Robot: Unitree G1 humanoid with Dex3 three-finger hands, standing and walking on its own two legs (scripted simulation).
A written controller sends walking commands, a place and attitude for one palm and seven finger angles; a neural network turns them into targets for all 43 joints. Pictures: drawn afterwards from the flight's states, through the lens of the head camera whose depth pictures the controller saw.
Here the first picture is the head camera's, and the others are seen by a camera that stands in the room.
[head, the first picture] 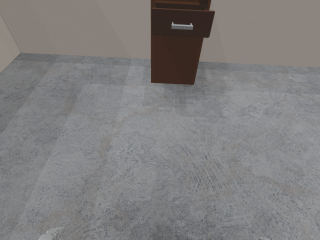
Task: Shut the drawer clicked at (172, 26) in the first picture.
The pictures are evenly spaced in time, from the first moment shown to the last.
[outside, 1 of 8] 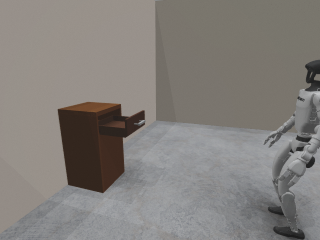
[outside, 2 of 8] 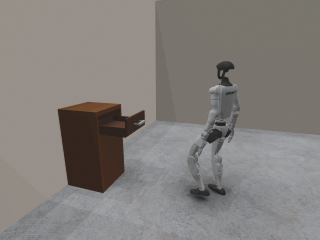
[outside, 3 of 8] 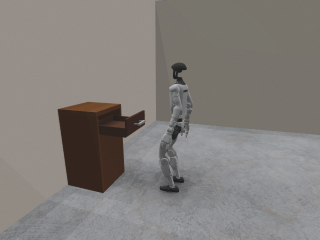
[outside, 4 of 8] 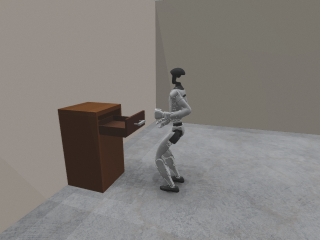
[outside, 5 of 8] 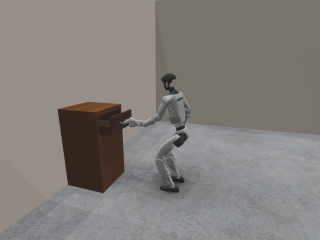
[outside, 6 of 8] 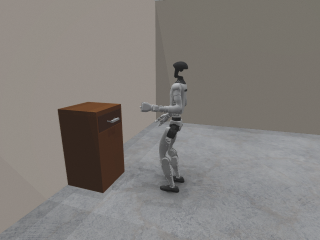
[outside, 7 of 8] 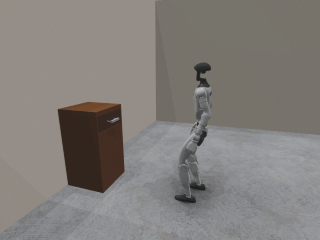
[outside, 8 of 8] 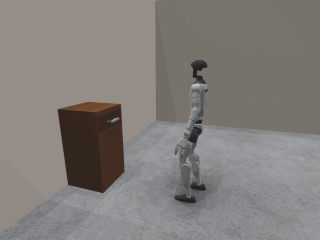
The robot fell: no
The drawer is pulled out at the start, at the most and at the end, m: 0.30 0.30 0.00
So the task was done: yes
